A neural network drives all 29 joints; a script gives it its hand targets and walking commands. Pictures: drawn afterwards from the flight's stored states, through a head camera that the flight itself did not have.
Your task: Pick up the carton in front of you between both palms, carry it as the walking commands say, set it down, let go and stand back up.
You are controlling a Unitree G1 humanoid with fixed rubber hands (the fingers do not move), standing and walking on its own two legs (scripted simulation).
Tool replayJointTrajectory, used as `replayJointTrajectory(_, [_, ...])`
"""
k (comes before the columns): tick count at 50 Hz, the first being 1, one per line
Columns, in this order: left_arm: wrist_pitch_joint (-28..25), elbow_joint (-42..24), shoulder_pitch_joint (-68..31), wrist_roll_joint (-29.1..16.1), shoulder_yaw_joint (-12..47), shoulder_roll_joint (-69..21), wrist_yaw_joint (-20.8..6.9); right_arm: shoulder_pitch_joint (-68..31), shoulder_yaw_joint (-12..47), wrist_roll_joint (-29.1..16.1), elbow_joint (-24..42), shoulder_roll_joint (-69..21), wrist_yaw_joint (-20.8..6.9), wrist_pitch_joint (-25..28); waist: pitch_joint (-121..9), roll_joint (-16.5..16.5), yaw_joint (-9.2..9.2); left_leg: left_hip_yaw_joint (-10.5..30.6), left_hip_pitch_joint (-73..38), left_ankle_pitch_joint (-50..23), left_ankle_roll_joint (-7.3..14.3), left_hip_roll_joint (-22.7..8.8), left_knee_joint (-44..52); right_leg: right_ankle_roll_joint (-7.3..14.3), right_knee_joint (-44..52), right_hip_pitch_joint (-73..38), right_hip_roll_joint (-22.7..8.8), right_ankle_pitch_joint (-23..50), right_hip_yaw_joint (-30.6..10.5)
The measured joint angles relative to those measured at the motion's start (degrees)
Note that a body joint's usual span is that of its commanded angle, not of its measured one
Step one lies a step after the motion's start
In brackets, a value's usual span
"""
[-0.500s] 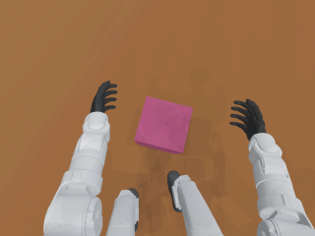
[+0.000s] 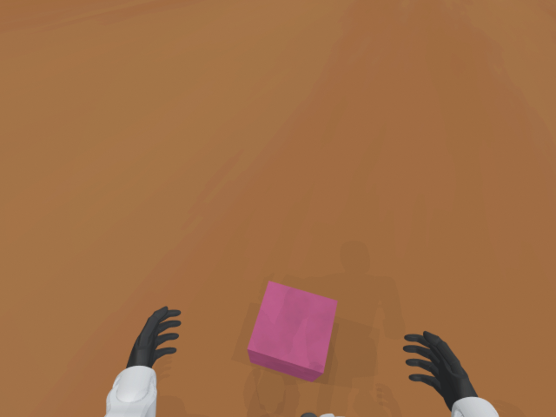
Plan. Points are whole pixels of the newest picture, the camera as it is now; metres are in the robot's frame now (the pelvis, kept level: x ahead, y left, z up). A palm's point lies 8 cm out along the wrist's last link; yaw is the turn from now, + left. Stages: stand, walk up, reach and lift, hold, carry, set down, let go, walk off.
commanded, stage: let go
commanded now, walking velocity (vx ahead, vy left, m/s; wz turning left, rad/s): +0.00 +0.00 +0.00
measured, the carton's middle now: (291, 333) +0.37 -0.07 -0.64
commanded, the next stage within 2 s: stand in 0.62 s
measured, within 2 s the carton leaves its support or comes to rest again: neither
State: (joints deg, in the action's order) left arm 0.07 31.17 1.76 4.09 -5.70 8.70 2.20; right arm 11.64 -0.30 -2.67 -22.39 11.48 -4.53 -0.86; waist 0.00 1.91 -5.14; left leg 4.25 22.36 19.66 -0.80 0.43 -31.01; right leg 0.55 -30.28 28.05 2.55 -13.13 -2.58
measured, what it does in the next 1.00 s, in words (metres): stands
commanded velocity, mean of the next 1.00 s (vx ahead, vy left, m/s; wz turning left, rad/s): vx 0.00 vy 0.00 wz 0.00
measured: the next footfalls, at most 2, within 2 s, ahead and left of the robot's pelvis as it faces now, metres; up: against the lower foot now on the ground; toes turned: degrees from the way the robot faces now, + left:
none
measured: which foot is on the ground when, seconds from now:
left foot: down 0.00-1.00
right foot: down 0.00-1.00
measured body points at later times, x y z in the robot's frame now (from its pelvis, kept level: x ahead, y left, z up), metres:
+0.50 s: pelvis +0.00 +0.03 +0.01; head +0.00 +0.02 +0.46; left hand +0.17 +0.26 -0.07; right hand +0.18 -0.22 -0.06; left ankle -0.05 +0.13 -0.73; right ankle +0.01 -0.11 -0.73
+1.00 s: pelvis -0.01 -0.01 +0.00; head +0.00 -0.03 +0.45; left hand +0.11 +0.28 -0.08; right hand +0.13 -0.28 -0.11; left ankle -0.05 +0.13 -0.73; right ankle +0.01 -0.11 -0.73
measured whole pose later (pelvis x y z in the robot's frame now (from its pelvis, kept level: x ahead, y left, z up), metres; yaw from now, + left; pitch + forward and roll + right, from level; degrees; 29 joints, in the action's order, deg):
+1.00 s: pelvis -0.01 -0.01 +0.00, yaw +1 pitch -2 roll +0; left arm -0.6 43.3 12.2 1.9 -4.8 15.3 1.7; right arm 13.7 -3.7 1.4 -39.2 17.7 1.1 0.1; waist 1.7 -3.6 0.6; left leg 4.8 7.8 20.4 -1.4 0.3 -29.8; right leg 1.4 -31.3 14.2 2.2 -15.5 -1.2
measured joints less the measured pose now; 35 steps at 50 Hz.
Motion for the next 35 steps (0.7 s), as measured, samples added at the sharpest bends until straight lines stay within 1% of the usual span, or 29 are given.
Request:
replayJointTrajectory(8, [1.4,-3.7,8.2,-2.0,2.1,1.6,-3.0,1.3,-1.3,1.2,-2.0,0.6,0.4,-1.3,1.5,-2.3,3.75,-0.8,-10.7,-1.0,1.6,0.7,4.8,-1.4,5.8,-11.1,-1.0,1.3,-1.0])
replayJointTrajectory(13, [3.4,-5.6,11.5,-3.8,3.5,3.2,-4.6,1.2,-2.1,2.4,-2.7,0.7,0.6,-3.0,2.2,-3.4,5.09,-0.9,-15.2,-1.3,2.4,1.4,6.4,-2.0,7.2,-15.6,-1.7,1.4,-1.0])
replayJointTrajectory(17, [5.0,-6.4,12.0,-4.4,4.1,3.7,-5.3,0.8,-2.5,3.1,-2.8,0.7,0.4,-4.6,3.2,-3.6,5.38,-0.9,-17.6,-1.3,2.6,1.7,6.5,-2.2,7.1,-18.0,-2.0,1.2,-1.0])
replayJointTrajectory(20, [4.5,-5.4,12.0,-4.7,4.3,3.6,-4.4,0.5,-2.3,4.0,-1.7,1.0,1.4,-7.4,3.2,-3.5,5.32,-1.2,-17.8,-0.7,2.6,1.6,5.4,-2.2,5.6,-18.0,-1.9,0.5,-1.1])
replayJointTrajectory(24, [4.6,-4.5,11.7,-4.8,4.8,3.2,-3.6,0.4,-2.2,4.0,-0.8,1.7,2.5,-9.6,3.1,-3.4,5.19,-1.5,-18.0,0.1,2.2,1.3,4.0,-1.9,4.0,-17.9,-1.5,-0.3,-1.3])
replayJointTrajectory(31, [5.8,-4.2,10.6,-4.4,4.7,2.7,-3.6,0.8,-1.4,3.3,0.4,2.2,3.5,-11.8,3.9,-3.3,5.01,-1.4,-18.8,0.0,1.3,0.4,3.7,-0.9,3.0,-18.3,-0.7,-0.4,-1.0])
replayJointTrajectory(35, [3.1,2.7,9.6,-2.6,3.5,3.6,-1.9,0.2,-2.5,3.2,-5.4,3.5,3.9,-5.7,2.0,-4.1,5.04,-1.0,-15.8,0.8,0.7,0.3,1.4,-0.5,0.4,-15.2,-0.5,-1.3,-0.4])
